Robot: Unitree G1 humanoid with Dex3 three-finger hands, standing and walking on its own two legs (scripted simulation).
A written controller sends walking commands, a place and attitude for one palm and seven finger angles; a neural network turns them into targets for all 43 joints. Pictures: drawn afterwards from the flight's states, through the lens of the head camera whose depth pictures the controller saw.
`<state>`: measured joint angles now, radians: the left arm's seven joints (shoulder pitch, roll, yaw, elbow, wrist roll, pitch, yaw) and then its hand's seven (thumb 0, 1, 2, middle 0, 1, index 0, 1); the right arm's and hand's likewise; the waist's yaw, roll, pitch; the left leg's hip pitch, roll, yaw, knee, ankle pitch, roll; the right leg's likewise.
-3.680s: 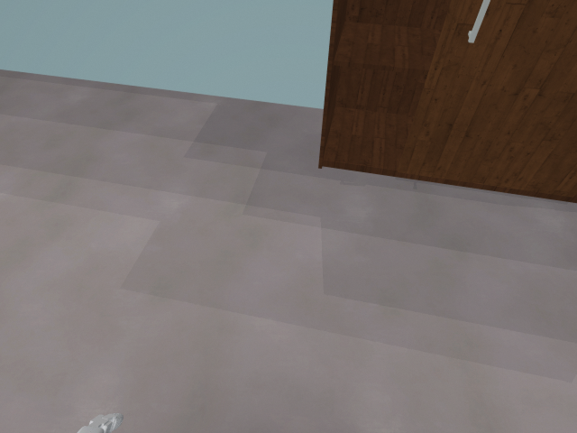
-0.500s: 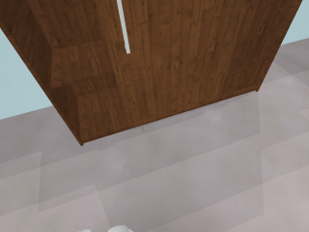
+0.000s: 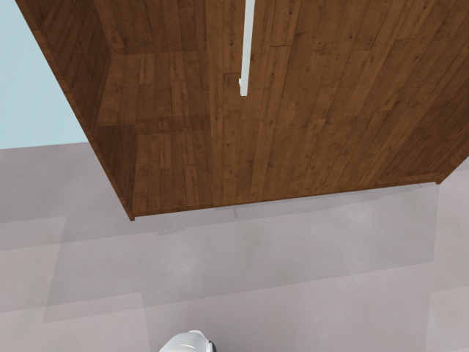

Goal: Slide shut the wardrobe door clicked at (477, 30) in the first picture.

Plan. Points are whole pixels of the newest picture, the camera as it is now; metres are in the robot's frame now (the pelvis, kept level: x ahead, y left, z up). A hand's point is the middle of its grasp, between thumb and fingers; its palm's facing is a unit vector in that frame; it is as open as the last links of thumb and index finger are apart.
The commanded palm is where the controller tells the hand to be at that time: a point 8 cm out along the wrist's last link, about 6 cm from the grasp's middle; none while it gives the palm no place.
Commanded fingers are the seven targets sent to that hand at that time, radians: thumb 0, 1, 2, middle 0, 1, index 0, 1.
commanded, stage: turn to face it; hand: right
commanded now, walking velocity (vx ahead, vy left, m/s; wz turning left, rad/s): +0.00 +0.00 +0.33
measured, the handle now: (246, 32) +0.79 +0.05 +0.14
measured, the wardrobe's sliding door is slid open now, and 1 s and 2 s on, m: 0.38 0.38 0.38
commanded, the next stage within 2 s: take the last steps up to it in 0.28 s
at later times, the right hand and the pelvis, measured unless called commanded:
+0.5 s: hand out of the picture +0.11 -0.25 -0.15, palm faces -0.09 +0.98 -0.18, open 7.4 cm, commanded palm none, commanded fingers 0.00 -0.90 -0.90 0.20 0.30 0.20 0.30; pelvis +0.04 -0.06 +0.03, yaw +10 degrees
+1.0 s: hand (329, 351) +0.16 -0.17 -0.15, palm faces -0.19 +0.96 -0.20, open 7.2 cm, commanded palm none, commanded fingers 0.00 -0.90 -0.90 0.20 0.30 0.20 0.30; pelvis +0.12 +0.01 +0.02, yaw +12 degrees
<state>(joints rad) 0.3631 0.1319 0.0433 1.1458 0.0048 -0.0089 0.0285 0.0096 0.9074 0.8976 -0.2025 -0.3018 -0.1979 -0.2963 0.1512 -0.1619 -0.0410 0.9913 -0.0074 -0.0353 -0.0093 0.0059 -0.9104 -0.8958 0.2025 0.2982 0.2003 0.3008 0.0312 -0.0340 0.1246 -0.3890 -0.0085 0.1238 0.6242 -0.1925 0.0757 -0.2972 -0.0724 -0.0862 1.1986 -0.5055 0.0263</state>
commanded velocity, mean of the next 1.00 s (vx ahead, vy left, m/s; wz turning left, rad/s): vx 0.19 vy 0.02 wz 0.13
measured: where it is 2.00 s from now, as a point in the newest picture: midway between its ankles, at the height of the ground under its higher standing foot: (232, 324)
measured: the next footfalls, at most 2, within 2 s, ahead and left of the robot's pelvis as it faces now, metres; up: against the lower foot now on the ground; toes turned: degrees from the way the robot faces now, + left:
right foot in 0.28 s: +0.09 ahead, -0.15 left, +0.00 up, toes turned +1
left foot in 0.76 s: +0.07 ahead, +0.11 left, +0.00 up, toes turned +19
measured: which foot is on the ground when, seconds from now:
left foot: down 0.00-0.30, up 0.32-0.74, down 0.76-1.00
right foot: up 0.00-0.26, down 0.28-0.76, up 0.78-1.00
